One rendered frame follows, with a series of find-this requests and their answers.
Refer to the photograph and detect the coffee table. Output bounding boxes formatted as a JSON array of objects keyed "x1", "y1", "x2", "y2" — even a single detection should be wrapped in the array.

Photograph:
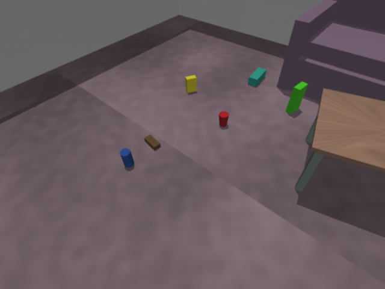
[{"x1": 295, "y1": 89, "x2": 385, "y2": 192}]

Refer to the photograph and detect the sofa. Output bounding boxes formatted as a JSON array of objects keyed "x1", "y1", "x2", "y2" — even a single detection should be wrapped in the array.
[{"x1": 277, "y1": 0, "x2": 385, "y2": 102}]

